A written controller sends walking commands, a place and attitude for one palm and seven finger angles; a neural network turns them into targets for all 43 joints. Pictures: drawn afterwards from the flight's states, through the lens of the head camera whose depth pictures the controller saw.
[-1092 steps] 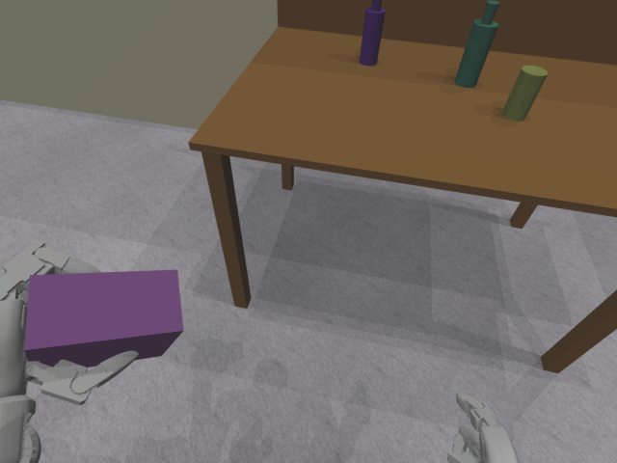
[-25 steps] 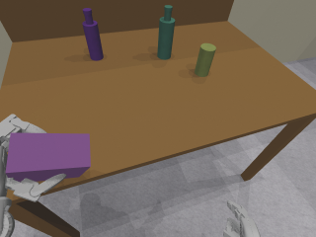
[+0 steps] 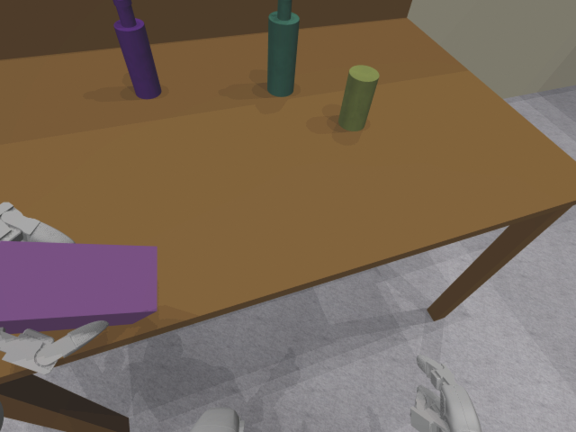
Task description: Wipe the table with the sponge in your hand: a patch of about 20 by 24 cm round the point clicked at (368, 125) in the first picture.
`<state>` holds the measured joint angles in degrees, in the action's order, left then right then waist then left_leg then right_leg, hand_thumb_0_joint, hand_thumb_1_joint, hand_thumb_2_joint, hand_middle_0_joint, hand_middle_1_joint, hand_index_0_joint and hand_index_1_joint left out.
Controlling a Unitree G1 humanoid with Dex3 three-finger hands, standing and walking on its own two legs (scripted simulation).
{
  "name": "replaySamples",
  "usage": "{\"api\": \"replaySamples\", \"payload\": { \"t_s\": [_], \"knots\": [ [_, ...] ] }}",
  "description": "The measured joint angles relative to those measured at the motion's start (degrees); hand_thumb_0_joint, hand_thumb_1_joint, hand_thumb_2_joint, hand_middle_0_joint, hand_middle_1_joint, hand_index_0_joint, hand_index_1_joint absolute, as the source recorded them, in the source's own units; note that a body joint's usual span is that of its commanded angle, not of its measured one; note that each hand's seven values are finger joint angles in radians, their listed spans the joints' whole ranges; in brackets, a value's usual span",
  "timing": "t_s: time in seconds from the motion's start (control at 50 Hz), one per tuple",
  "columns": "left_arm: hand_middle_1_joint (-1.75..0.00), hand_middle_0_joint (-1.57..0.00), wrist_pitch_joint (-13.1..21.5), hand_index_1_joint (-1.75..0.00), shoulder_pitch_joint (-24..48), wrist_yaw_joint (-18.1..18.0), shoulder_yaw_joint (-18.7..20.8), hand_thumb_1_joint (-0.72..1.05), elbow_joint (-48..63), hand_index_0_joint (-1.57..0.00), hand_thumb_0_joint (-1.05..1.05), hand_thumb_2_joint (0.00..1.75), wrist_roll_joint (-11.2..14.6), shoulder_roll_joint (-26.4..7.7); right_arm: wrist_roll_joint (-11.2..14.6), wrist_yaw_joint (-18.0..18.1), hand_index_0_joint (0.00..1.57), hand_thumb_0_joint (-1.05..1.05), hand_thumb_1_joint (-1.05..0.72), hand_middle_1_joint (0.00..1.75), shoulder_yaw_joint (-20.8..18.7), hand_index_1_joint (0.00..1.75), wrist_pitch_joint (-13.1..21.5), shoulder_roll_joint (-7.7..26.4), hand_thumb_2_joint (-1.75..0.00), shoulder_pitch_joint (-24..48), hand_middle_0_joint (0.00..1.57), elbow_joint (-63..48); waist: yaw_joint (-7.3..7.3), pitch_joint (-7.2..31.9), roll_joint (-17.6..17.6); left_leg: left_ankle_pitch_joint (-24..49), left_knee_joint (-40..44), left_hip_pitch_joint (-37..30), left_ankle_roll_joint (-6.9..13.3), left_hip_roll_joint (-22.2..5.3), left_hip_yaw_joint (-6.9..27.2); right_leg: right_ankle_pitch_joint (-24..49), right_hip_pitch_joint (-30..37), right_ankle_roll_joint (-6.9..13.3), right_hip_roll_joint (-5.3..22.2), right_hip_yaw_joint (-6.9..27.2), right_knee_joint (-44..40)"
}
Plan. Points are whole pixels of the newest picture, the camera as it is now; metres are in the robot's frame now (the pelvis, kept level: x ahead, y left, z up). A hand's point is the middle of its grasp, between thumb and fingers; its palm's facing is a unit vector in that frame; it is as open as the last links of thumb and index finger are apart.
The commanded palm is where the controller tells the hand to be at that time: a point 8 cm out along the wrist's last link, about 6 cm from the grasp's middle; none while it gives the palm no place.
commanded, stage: shuffle to correct the standing spot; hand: left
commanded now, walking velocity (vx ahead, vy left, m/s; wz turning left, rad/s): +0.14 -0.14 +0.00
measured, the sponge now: (101, 289) +0.22 +0.22 +0.14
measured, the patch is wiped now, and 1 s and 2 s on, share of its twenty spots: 0.00 0.00 0.00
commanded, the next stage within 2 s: come to a stop and stand still in 1.22 s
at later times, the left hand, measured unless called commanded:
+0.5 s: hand (108, 284) +0.22 +0.20 +0.17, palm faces +0.39 -0.82 -0.42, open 10.4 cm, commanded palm +0.18 +0.22 +0.18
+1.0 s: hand (203, 271) +0.24 +0.12 +0.16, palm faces +0.40 -0.80 -0.44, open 10.4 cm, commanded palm +0.20 +0.14 +0.18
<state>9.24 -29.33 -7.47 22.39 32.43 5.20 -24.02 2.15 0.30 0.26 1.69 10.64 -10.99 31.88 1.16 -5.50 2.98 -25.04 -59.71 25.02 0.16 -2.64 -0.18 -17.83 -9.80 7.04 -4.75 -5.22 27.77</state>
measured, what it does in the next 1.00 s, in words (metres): steps to the right: left foot, then left foot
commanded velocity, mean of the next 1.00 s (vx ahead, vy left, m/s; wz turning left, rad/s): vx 0.17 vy -0.05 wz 0.00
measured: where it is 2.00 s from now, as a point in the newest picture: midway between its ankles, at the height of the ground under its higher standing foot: outside the picture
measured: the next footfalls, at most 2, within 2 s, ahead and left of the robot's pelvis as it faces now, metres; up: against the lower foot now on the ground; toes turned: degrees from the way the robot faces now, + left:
left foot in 0.16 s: +0.13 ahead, +0.14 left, +0.00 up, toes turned +1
left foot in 0.60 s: +0.07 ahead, +0.07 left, +0.00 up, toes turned +2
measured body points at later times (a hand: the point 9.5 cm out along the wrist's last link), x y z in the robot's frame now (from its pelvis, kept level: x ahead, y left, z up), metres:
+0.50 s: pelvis +0.01 -0.05 +0.00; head +0.03 -0.05 +0.45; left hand +0.19 +0.24 +0.19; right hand +0.15 -0.27 -0.11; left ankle +0.03 +0.09 -0.69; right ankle +0.01 -0.13 -0.73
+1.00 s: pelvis +0.03 -0.13 +0.01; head +0.05 -0.16 +0.46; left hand +0.22 +0.16 +0.18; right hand +0.18 -0.37 -0.09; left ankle +0.03 +0.02 -0.65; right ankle +0.04 -0.15 -0.73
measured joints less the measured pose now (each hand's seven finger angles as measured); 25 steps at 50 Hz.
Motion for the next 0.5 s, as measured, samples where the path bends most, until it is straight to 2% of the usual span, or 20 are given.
{"api": "replaySamples", "payload": {
  "t_s": [0.06,0.12,0.14,0.16,0.18,0.22,0.26,0.3,0.36,0.38,0.4,0.42,0.46,0.5],
  "knots": [
    [-1.34,-0.70,0.4,-1.34,0.0,-0.5,-0.7,-0.53,-0.8,-0.72,-0.01,1.01,-0.6,1.6,-0.5,-0.2,0.20,0.02,-0.90,0.30,0.7,0.30,-0.3,-0.2,-0.89,-0.4,0.20,-0.1,1.03,0.0,0.8,3.2,6.2,1.8,0.0,-0.2,-2.5,0.8,1.4,-0.4,0.6,1.4,-1.6],
    [-1.34,-0.70,0.0,-1.34,2.1,-0.5,-1.6,-0.53,-1.4,-0.72,-0.01,1.01,-1.0,2.5,-0.8,0.0,0.20,0.02,-0.90,0.30,1.2,0.30,-0.1,-0.2,-0.89,-0.4,0.20,-0.4,1.29,-0.2,0.9,12.1,20.7,-2.5,0.8,0.3,-4.8,-1.2,1.5,-1.0,1.1,1.9,1.6],
    [-1.34,-0.70,-0.2,-1.34,2.5,-0.4,-1.8,-0.53,-1.2,-0.72,-0.01,1.01,-1.1,2.8,-0.9,0.0,0.20,0.02,-0.90,0.30,1.2,0.30,0.0,0.2,-0.89,-0.3,0.20,-1.1,1.50,0.0,0.1,14.3,25.3,-4.8,1.8,0.1,-4.4,-2.9,0.5,-1.2,0.6,2.2,4.8],
    [-1.34,-0.70,-0.2,-1.34,3.3,-0.4,-1.6,-0.53,-0.9,-0.72,-0.01,1.01,-1.1,2.7,-0.9,0.1,0.20,0.02,-0.90,0.30,1.0,0.30,0.1,0.3,-0.89,0.1,0.20,-1.6,1.64,0.2,-0.6,14.0,27.6,-6.3,1.7,-0.1,-3.4,-5.0,-1.5,-2.3,0.2,2.4,9.6],
    [-1.34,-0.70,0.0,-1.34,5.2,-0.4,-1.3,-0.53,-1.8,-0.72,-0.01,1.01,-1.1,2.0,-0.9,0.3,0.20,0.02,-0.90,0.30,0.6,0.30,0.1,-0.7,-0.89,1.5,0.20,-1.1,1.42,-0.8,0.6,13.2,26.4,-6.3,0.8,0.6,-3.9,-6.8,-4.0,-3.7,0.8,3.7,16.2],
    [-1.34,-0.70,-0.5,-1.34,8.7,0.2,-1.0,-0.53,-4.2,-0.72,-0.01,1.01,-1.2,0.6,-1.2,0.2,0.20,0.02,-0.90,0.30,0.7,0.30,0.1,-2.6,-0.89,3.6,0.20,-0.2,0.17,-2.2,2.4,13.6,25.8,-6.4,-0.1,1.8,-4.2,-6.9,-9.5,-4.9,1.0,6.3,29.6],
    [-1.34,-0.70,-1.7,-1.34,9.7,0.9,-0.9,-0.53,-4.6,-0.72,-0.01,1.01,-1.6,-0.2,-1.4,-0.4,0.20,0.02,-0.90,0.30,1.5,0.30,0.0,-3.7,-0.89,4.2,0.20,-0.3,-1.16,-2.2,2.4,15.0,27.1,-6.0,-0.4,1.6,-3.2,-5.4,-13.9,-5.0,1.7,6.4,35.8],
    [-1.34,-0.70,-1.6,-1.34,7.3,1.4,-0.6,-0.53,-2.7,-0.72,-0.01,1.01,-1.8,-0.5,-1.3,-1.1,0.20,0.02,-0.90,0.30,2.0,0.30,0.1,-3.9,-0.89,3.6,0.20,-1.2,-1.61,-1.5,0.9,15.8,27.9,-5.1,-1.0,0.3,-2.3,-4.1,-14.9,-4.5,3.4,4.9,31.1],
    [-1.34,-0.70,-0.2,-1.34,1.2,1.9,0.5,-0.53,1.4,-0.72,-0.01,1.01,-1.9,-2.1,-0.9,-1.5,0.20,0.01,-0.90,0.30,2.2,0.30,0.8,-3.5,-0.89,0.5,0.20,-2.9,-1.21,0.2,-1.6,13.1,24.9,-2.1,-2.0,-2.4,-1.4,-3.1,-9.8,-4.2,5.5,2.0,14.2],
    [-1.34,-0.70,0.3,-1.34,0.1,1.9,1.0,-0.53,2.0,-0.72,-0.01,1.01,-2.1,-2.8,-0.8,-1.3,0.20,0.01,-0.90,0.30,2.2,0.30,1.1,-3.2,-0.89,-0.4,0.20,-3.0,-0.86,0.4,-2.5,10.4,22.3,-0.8,-2.1,-3.5,-0.8,-2.6,-8.2,-4.4,5.1,1.1,10.5],
    [-1.34,-0.70,0.7,-1.34,-0.1,2.0,1.1,-0.53,1.9,-0.72,-0.01,1.01,-2.1,-2.7,-0.7,-0.9,0.20,0.01,-0.90,0.30,2.1,0.30,1.4,-2.6,-0.89,-0.9,0.20,-2.2,-0.69,0.1,-4.1,6.2,19.3,0.3,-1.5,-4.5,0.6,-2.0,-7.5,-4.3,3.8,-0.2,9.7],
    [-1.34,-0.70,0.6,-1.34,0.1,2.1,1.0,-0.53,1.5,-0.72,-0.01,1.01,-2.0,-2.4,-0.6,-0.7,0.20,0.01,-0.90,0.30,1.8,0.30,1.5,-2.1,-0.89,-1.4,0.20,-1.0,-0.28,-0.1,-4.6,3.4,15.2,1.2,-1.2,-4.3,1.6,-1.6,-7.0,-4.0,3.2,-0.9,9.5],
    [-1.34,-0.70,0.0,-1.34,1.1,1.6,0.1,-0.53,0.0,-0.72,-0.01,1.01,-1.9,-0.5,-0.2,-0.3,0.20,0.01,-0.90,0.30,1.7,0.30,1.3,-1.3,-0.89,-2.3,0.20,1.7,1.20,0.4,-3.4,2.4,6.7,2.1,-0.9,-2.0,1.5,-0.9,-5.8,-3.0,3.3,-0.5,8.1],
    [-1.34,-0.70,-0.7,-1.34,2.4,0.7,-0.5,-0.53,-2.4,-0.72,-0.01,1.01,-1.9,1.9,-0.2,0.1,0.20,0.02,-0.90,0.30,1.8,0.30,1.2,-0.5,-0.89,-3.3,0.20,3.6,1.94,1.5,-1.6,1.3,5.9,0.6,-0.3,-0.1,-0.4,0.5,-4.6,-2.6,3.8,0.4,5.3]
  ]
}}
